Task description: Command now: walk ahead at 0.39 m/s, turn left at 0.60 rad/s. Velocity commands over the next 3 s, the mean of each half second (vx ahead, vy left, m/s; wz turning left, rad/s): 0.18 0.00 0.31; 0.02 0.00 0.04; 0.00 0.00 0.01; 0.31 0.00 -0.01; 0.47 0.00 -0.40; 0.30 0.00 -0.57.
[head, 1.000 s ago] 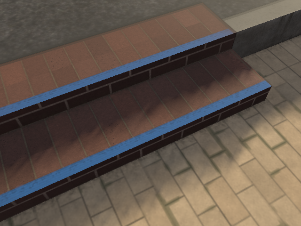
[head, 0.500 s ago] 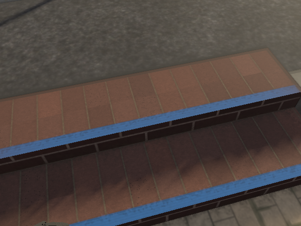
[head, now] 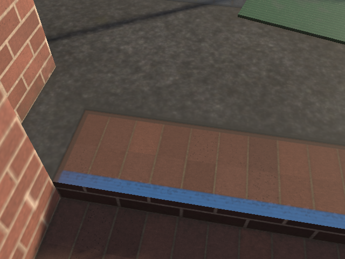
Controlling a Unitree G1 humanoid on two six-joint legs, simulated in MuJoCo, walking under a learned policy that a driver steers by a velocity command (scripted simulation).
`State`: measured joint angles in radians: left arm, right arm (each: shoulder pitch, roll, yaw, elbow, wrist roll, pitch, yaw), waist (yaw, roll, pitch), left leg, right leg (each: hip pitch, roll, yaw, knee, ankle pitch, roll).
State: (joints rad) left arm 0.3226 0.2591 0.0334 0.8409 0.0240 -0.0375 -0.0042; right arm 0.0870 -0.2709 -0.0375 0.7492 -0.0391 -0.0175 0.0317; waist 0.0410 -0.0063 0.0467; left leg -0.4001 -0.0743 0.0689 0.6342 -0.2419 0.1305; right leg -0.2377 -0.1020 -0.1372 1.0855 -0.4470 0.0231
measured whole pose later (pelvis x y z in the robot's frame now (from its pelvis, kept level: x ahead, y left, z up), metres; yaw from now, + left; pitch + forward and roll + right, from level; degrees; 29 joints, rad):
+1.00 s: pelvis +0.28 -0.01 +0.12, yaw +9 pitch +3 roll +0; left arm 0.19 0.18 -0.02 0.80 -0.01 -0.13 -0.09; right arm 0.18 -0.22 -0.02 0.80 0.00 -0.08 0.08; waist -0.03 0.00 -0.02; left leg -0.42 0.06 -0.03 0.63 -0.26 -0.05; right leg -0.36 0.03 -0.11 0.64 -0.33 -0.08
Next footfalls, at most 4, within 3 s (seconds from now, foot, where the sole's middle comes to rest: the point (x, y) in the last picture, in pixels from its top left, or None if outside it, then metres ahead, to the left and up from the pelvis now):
0.46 right None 0.34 -0.07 -0.64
0.92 left None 0.34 0.16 -0.64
2.14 right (194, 162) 0.74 -0.02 -0.52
2.64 left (147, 101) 1.03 0.17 -0.52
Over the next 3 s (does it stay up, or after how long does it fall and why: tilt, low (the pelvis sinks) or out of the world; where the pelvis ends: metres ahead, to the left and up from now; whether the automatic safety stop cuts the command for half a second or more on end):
stays up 0.97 0.09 0.27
